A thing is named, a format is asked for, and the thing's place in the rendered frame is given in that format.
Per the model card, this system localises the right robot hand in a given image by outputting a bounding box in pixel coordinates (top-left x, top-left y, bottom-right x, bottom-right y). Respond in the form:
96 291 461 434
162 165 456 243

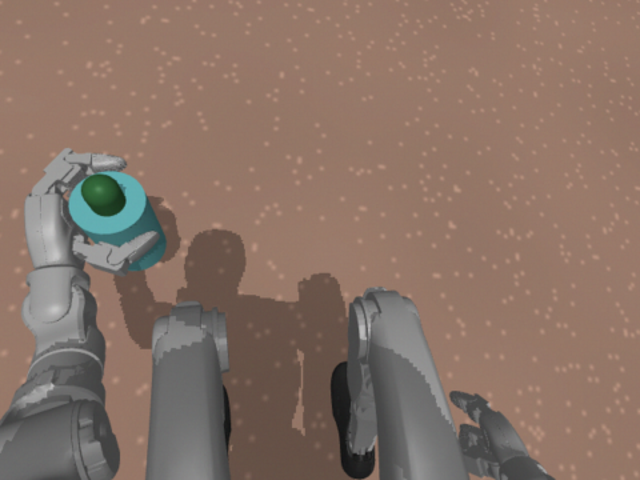
449 391 530 480

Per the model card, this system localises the left robot arm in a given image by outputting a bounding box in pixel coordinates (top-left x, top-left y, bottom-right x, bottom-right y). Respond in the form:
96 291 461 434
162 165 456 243
0 264 120 480

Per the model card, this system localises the right robot foot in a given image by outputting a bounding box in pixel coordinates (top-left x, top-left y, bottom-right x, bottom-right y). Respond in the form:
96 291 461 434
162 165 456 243
331 361 375 479

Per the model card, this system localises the bottle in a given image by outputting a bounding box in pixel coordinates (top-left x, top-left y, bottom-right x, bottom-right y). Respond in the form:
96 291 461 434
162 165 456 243
68 171 166 271

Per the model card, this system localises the left robot hand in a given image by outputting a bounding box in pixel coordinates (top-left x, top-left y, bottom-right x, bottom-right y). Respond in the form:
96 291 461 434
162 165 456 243
24 148 160 277

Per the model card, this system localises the right robot arm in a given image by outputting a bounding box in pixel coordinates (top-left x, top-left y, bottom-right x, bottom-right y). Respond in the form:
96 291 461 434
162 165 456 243
499 456 556 480

